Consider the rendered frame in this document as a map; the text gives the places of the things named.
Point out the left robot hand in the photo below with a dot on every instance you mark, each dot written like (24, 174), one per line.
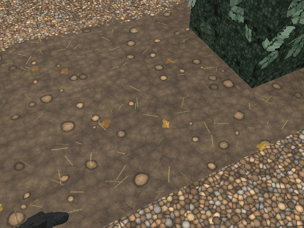
(45, 220)

